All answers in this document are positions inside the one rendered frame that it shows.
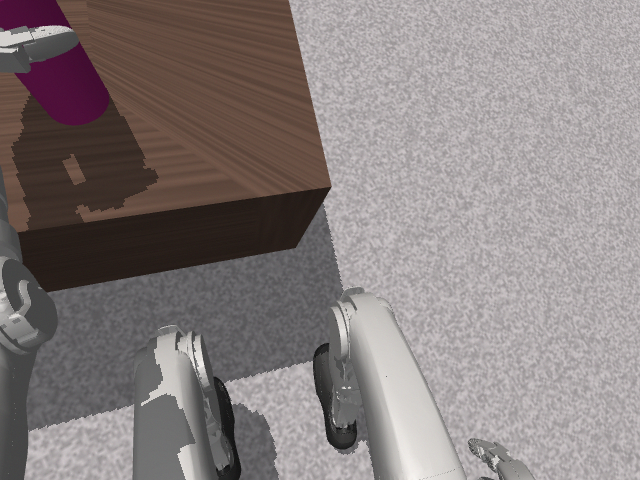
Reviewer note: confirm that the left robot arm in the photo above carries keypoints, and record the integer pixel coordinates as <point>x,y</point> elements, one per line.
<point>28,318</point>

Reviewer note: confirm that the right robot hand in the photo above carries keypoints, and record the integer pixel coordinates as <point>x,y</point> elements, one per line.
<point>498,459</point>

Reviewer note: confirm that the left robot hand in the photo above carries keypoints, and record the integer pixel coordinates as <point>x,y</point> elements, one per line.
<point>40,44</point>

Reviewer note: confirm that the right robot foot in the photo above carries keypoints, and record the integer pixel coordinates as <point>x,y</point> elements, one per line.
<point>338,437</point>

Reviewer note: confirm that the left robot foot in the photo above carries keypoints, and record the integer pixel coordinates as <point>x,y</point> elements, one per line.
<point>233,470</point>

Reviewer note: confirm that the bottle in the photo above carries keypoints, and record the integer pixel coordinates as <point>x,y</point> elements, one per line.
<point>67,86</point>

